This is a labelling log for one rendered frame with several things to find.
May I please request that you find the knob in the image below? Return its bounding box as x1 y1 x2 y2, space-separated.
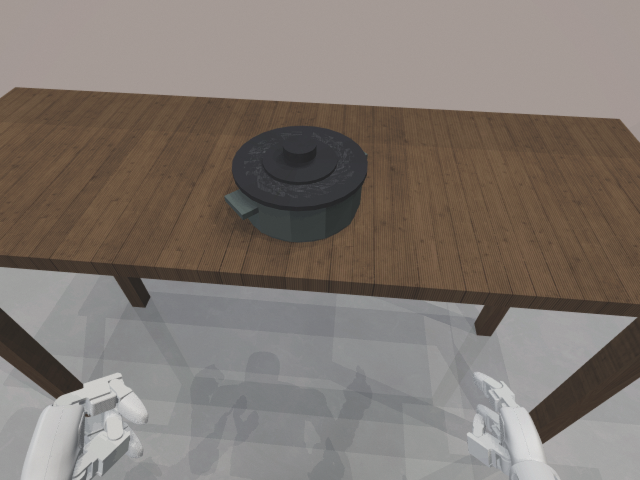
283 135 316 163

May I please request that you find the robot right hand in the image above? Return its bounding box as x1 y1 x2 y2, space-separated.
467 372 548 476

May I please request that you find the table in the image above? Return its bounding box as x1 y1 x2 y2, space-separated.
0 87 640 444

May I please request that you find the lid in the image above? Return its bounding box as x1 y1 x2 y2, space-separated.
232 126 368 211

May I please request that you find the robot right forearm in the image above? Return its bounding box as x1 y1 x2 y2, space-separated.
509 460 561 480

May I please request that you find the robot left hand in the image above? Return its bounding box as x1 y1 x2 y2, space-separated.
20 373 148 480

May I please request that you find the pot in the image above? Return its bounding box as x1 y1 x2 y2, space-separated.
224 152 368 243

